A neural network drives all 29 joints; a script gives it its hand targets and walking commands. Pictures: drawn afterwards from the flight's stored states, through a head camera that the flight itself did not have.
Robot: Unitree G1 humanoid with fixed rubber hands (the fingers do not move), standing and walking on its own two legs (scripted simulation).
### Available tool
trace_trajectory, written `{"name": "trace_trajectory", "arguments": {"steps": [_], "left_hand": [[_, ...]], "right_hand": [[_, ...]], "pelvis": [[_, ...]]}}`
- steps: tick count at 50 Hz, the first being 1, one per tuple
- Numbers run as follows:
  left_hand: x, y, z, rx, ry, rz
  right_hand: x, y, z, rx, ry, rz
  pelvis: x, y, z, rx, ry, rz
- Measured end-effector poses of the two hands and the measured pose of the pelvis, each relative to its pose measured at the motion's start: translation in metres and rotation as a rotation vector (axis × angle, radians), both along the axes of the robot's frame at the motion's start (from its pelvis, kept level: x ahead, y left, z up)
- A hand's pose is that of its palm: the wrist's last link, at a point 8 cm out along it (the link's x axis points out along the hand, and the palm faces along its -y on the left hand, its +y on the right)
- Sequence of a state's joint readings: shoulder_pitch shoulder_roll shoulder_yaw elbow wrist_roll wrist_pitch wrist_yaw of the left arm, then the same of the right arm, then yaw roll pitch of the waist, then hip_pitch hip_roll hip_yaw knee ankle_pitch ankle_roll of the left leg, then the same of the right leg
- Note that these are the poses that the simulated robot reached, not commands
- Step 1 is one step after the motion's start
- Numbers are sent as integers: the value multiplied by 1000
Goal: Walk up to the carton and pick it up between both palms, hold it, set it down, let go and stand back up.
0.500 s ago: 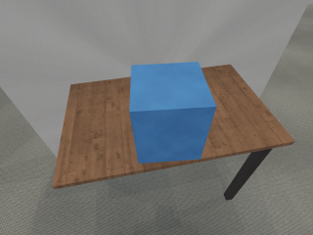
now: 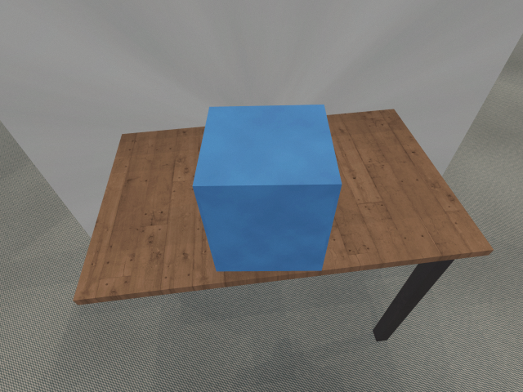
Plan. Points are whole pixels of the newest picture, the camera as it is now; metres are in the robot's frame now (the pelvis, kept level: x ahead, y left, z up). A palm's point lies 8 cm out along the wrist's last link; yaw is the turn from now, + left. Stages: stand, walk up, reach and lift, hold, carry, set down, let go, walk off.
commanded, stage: walk up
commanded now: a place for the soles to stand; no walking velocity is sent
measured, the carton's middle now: (267, 191) +0.47 +0.03 +0.03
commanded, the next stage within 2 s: reach and lift in 1.54 s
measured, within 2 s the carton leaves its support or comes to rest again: neither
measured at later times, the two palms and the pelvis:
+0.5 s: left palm out of the picture +0.03 +0.26 -0.13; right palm out of the picture +0.05 -0.23 -0.13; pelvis +0.02 +0.01 +0.00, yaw +5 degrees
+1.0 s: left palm out of the picture -0.01 +0.26 -0.14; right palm out of the picture +0.07 -0.22 -0.13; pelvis +0.01 +0.02 +0.00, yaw +10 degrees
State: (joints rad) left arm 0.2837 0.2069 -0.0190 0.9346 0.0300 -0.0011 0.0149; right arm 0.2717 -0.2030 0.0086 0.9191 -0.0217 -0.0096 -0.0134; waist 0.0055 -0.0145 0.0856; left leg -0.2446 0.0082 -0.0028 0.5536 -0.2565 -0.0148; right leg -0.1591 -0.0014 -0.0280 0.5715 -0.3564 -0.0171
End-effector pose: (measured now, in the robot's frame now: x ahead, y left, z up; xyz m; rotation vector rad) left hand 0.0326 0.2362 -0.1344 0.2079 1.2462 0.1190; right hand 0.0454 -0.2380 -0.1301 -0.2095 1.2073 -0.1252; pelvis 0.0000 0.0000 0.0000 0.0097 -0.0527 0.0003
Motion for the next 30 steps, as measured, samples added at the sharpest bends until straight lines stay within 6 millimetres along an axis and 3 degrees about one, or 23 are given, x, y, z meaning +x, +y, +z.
{"name": "trace_trajectory", "arguments": {"steps": [13, 21, 30], "left_hand": [[19, 15, 5, 14, -46, 33], [6, 28, 0, 18, 1, 62], [-15, 28, 0, 22, 55, 96]], "right_hand": [[14, 11, 1, 6, 8, 34], [9, 13, 2, -17, 45, 46], [8, 12, 1, -20, 81, 75]], "pelvis": [[12, 6, 3, -27, 1, 42], [15, 12, 2, -26, 8, 66], [16, 12, 3, -30, 14, 102]]}}
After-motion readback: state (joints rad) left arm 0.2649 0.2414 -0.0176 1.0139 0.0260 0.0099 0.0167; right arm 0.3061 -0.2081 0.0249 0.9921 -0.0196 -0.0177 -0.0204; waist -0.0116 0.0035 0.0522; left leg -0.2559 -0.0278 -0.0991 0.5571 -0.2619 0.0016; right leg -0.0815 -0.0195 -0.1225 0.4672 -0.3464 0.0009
